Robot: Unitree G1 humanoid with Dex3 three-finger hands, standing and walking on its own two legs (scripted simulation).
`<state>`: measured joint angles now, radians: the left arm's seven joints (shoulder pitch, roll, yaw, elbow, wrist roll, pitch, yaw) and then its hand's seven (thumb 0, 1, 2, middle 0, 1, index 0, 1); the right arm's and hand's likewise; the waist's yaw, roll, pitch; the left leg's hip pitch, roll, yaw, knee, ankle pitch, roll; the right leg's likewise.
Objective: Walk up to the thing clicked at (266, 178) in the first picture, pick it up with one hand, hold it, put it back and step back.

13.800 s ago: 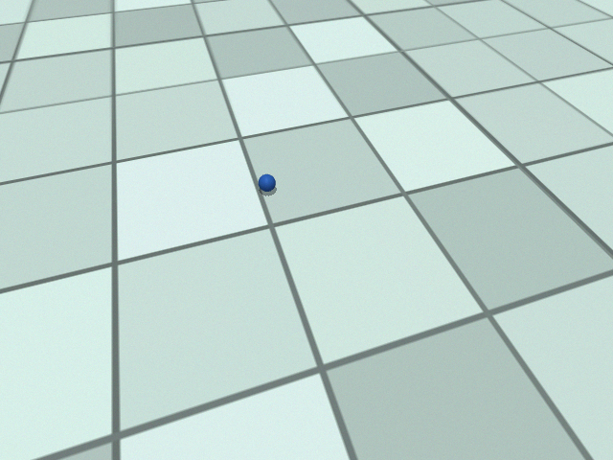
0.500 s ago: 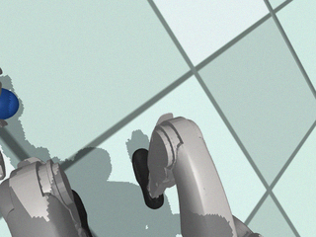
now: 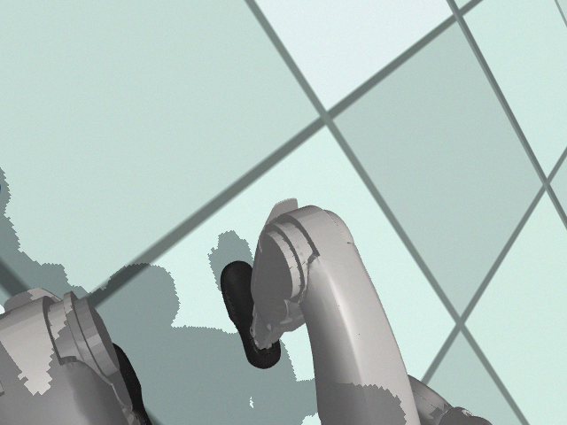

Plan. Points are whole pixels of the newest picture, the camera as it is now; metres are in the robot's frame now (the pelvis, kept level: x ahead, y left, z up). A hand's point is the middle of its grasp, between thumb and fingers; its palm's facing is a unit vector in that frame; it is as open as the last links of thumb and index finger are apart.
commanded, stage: close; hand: left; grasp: from above
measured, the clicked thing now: out of the picture +0.46 +0.26 -0.26
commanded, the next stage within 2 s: settle in 1.52 s
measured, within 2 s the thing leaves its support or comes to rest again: leaves its support in 1.96 s
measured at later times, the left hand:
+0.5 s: hand out of the picture +0.44 +0.26 -0.25, palm faces -0.46 -0.16 -0.88, open 12.2 cm
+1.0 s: hand out of the picture +0.45 +0.26 -0.25, palm faces -0.45 -0.15 -0.88, open 10.9 cm
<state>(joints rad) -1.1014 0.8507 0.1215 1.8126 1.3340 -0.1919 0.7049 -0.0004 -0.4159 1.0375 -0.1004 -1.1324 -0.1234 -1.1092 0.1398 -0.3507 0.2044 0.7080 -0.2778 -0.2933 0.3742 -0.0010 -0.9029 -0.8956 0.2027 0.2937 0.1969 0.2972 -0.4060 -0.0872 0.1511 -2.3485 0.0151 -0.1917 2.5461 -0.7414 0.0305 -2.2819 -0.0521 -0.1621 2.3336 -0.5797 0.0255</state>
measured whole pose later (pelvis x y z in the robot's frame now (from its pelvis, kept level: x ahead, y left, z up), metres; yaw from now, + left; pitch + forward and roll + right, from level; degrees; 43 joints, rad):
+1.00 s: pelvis +0.00 +0.00 +0.00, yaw -1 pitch +30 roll -14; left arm -1.10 0.85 0.10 1.79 1.28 -0.17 0.69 0.00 -0.14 0.89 -0.26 -1.24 -0.34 -1.15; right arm 0.15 -0.36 0.22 0.68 -0.26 -0.32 0.39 0.00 -0.91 -0.90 0.20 0.29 0.20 0.30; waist -0.41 -0.09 0.16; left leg -2.34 0.02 -0.20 2.54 -0.74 0.03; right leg -2.27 -0.05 -0.17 2.32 -0.58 0.03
